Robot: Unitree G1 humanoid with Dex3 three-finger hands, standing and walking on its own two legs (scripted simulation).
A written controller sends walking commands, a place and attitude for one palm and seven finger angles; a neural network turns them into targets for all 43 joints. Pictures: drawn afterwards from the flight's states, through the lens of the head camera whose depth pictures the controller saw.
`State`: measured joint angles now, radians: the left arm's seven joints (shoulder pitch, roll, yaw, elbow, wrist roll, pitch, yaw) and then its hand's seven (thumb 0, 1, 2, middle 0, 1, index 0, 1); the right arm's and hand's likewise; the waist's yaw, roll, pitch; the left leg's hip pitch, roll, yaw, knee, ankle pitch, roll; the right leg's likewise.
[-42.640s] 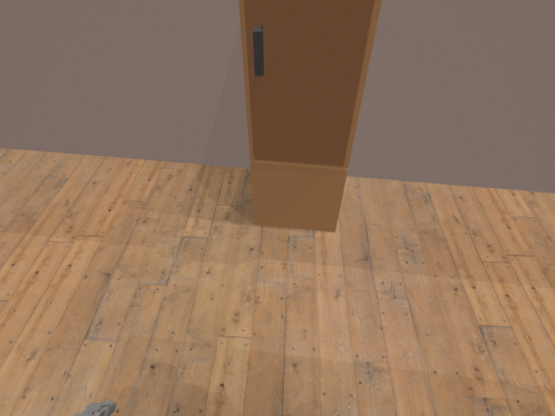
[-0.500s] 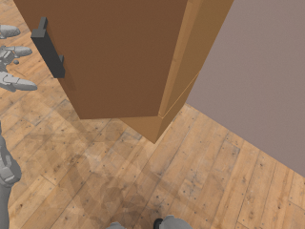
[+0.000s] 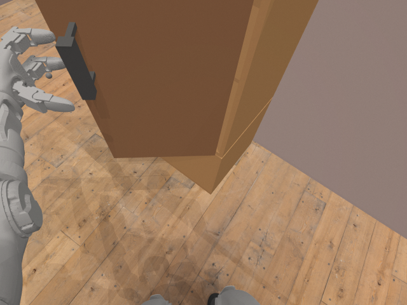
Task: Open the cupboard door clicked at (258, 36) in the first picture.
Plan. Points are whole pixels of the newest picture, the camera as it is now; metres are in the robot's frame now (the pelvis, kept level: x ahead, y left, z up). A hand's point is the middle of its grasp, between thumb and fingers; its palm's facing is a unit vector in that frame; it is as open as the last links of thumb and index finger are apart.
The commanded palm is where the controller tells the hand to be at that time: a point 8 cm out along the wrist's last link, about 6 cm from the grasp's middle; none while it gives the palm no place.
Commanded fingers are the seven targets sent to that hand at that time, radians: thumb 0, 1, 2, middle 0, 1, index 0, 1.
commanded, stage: move the hooked fingers beside the handle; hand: left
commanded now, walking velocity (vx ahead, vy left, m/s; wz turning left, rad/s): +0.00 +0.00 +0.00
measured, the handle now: (81, 63) +0.55 +0.20 +0.12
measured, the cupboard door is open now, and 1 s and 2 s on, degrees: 41 41 41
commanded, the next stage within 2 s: slide the fingers in behind the handle in 0.30 s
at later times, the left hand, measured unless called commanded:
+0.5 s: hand (49, 77) +0.51 +0.24 +0.12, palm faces -0.04 -1.00 +0.02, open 14.0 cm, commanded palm +0.49 +0.29 +0.12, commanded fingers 0.00 -0.50 0.30 -0.30 -1.20 -0.30 -1.20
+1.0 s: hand (72, 81) +0.50 +0.20 +0.12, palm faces -0.04 -1.00 +0.04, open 14.0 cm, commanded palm +0.48 +0.25 +0.12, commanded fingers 0.00 -0.50 0.30 -0.30 -1.20 -0.30 -1.20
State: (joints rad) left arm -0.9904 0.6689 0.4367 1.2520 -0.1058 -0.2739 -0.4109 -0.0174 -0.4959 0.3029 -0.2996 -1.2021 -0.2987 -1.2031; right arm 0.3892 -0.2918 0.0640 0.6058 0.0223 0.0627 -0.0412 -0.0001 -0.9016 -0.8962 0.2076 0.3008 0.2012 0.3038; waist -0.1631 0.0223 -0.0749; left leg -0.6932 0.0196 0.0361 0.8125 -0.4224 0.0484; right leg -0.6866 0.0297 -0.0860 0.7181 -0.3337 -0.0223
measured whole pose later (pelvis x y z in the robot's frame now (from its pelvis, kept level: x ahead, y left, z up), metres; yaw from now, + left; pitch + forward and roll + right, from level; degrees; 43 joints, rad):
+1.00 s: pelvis +0.01 +0.00 +0.00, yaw +0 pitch +17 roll -3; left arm -0.89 0.51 0.39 1.12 -0.14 -0.26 -0.35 -0.02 -0.50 0.30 -0.30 -1.20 -0.29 -1.20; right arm 0.40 -0.28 0.04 0.62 0.01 0.06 -0.01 0.00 -0.90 -0.90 0.21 0.30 0.20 0.30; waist -0.14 0.03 -0.11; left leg -0.66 0.02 0.04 0.80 -0.44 0.05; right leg -0.65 0.03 -0.08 0.71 -0.35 -0.02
